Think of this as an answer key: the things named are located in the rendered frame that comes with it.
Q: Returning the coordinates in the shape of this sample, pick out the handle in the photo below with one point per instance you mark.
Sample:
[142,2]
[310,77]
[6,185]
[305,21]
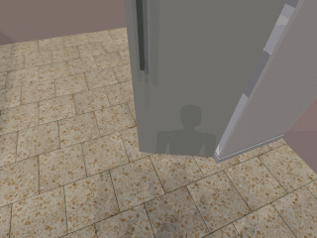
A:
[140,26]

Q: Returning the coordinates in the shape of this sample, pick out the fridge door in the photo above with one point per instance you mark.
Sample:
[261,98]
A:
[199,58]

